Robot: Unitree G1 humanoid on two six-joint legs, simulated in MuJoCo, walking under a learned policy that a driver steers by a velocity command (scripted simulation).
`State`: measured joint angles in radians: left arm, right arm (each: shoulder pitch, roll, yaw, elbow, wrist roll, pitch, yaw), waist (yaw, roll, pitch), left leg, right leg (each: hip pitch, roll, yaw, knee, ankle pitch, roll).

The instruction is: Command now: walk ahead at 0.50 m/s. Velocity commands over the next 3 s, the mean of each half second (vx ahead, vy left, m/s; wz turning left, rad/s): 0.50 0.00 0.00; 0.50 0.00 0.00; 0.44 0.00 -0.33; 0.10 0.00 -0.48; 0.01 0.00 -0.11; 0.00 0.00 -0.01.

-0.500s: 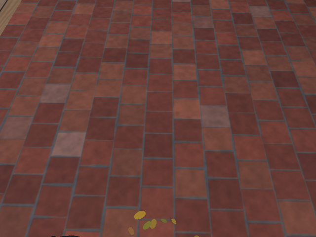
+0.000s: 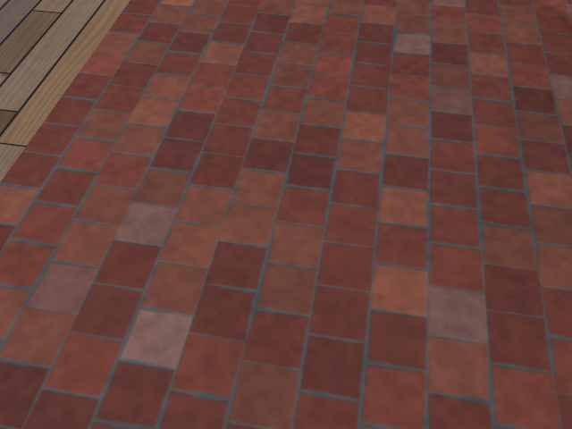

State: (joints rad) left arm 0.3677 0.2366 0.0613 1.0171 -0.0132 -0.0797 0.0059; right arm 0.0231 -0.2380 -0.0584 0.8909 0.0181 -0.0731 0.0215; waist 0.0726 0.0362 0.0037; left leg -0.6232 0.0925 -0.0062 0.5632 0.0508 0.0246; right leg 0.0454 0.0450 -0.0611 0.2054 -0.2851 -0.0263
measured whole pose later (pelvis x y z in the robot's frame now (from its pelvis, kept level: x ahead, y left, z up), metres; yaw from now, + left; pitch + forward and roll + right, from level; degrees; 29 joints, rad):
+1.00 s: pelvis +0.57 -0.02 +0.01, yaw +0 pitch +1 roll -1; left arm 0.35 0.23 0.05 1.01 0.00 -0.09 0.00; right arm 0.08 -0.26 -0.08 0.91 0.01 -0.07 0.00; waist 0.06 0.04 0.00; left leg -0.69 0.14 -0.04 0.73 0.04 0.01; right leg -0.04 0.06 -0.06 0.21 -0.19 -0.06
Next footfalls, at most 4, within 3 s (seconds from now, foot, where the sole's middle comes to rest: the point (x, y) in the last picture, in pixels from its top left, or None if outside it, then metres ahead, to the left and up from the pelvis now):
0.08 left None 0.23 0.14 -0.78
0.64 right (363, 404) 0.56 -0.10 -0.78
1.18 left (273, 282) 0.87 0.14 -0.78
1.66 right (371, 243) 1.03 -0.13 -0.78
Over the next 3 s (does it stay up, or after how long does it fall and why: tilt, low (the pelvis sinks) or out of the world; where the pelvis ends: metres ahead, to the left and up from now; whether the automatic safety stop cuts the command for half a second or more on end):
stays up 1.03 0.00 0.00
